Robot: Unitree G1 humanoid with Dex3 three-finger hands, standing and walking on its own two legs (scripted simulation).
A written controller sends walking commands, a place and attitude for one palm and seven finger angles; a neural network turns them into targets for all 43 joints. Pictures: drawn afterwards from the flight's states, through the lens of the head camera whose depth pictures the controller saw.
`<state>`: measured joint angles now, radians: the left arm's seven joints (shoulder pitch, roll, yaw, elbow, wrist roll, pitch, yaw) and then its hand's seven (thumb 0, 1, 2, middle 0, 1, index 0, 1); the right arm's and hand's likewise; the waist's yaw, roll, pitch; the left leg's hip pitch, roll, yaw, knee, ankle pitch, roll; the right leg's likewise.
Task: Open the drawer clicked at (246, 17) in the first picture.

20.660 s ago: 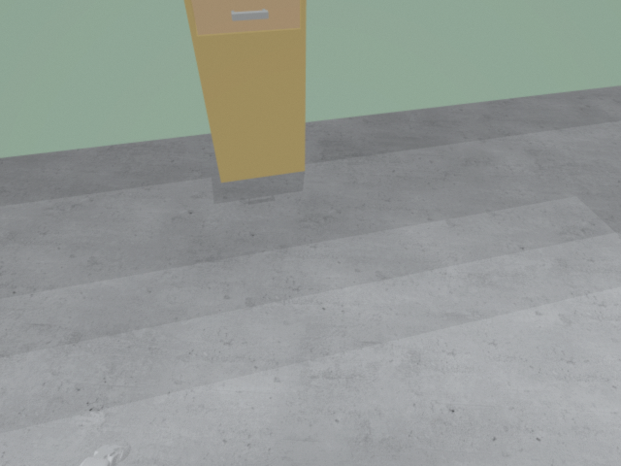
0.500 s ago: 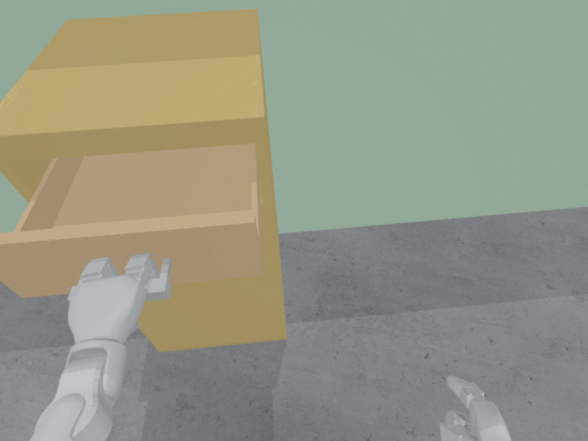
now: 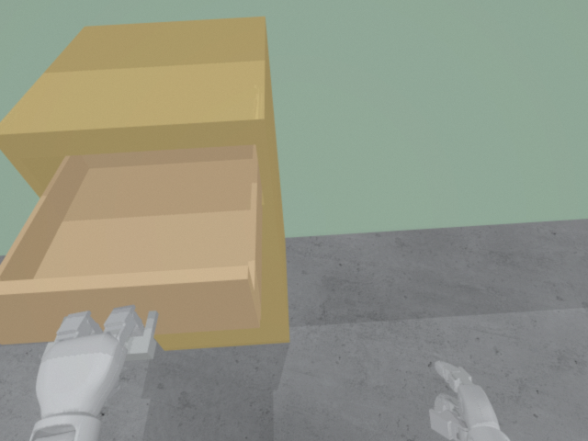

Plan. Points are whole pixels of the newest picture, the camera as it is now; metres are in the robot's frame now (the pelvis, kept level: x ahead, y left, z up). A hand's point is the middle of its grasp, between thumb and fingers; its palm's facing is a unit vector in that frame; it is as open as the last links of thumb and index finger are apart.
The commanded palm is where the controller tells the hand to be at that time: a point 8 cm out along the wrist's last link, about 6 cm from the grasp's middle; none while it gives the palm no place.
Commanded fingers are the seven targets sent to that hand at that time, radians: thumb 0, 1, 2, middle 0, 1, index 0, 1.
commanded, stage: pull the drawer open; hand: left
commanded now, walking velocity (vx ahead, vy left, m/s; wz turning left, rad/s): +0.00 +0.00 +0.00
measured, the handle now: (105, 335) +0.23 +0.28 +0.03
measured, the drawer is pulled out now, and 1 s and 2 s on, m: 0.26 0.30 0.30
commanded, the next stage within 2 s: open the thumb to release the handle in 0.66 s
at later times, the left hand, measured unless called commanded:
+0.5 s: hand (96, 417) +0.14 +0.26 +0.01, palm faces +0.01 -0.07 -1.00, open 5.8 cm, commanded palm +0.09 +0.26 +0.07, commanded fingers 0.00 0.90 0.90 -0.40 -1.35 -0.40 -1.35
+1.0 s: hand (92, 409) +0.15 +0.27 +0.02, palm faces +0.05 -0.07 -1.00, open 6.9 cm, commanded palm +0.11 +0.26 +0.07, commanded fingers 0.00 -0.01 0.51 -0.34 -1.25 -0.34 -1.25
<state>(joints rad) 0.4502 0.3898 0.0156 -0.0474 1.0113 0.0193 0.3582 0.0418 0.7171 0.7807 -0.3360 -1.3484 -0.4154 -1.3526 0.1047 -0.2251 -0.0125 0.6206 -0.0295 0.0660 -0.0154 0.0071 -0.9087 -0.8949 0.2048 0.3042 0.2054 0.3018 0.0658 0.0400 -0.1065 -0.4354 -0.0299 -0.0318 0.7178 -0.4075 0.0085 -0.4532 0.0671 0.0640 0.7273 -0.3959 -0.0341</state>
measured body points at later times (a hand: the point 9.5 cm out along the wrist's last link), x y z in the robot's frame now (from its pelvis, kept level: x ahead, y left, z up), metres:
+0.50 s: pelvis +0.00 +0.00 -0.01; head +0.02 -0.02 +0.43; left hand +0.13 +0.26 +0.07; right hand +0.21 -0.22 -0.10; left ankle -0.03 +0.12 -0.71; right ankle -0.02 -0.10 -0.71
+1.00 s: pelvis -0.01 +0.00 -0.01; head +0.01 -0.03 +0.44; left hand +0.14 +0.27 +0.07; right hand +0.21 -0.21 -0.11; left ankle -0.03 +0.12 -0.71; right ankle -0.02 -0.10 -0.71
